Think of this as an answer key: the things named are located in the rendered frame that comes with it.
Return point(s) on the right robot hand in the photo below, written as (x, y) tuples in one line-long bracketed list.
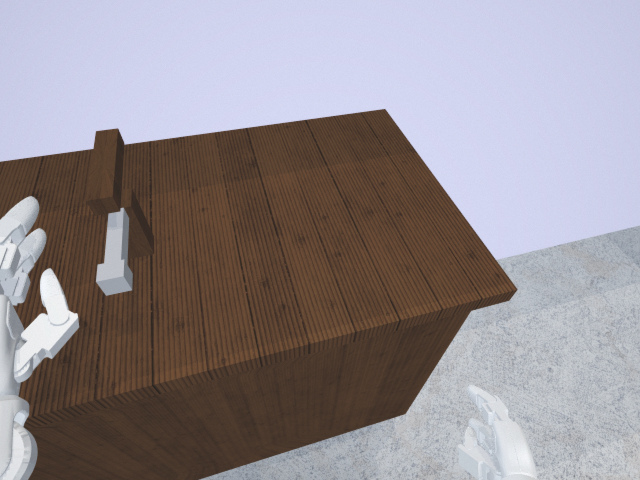
[(505, 449)]

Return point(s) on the left robot hand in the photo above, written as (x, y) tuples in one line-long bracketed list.
[(47, 334)]

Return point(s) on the left robot forearm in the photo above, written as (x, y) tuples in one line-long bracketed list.
[(18, 448)]

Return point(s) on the tap lever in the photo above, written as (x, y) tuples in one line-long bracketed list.
[(114, 275)]

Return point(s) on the counter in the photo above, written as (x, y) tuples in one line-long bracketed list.
[(291, 283)]

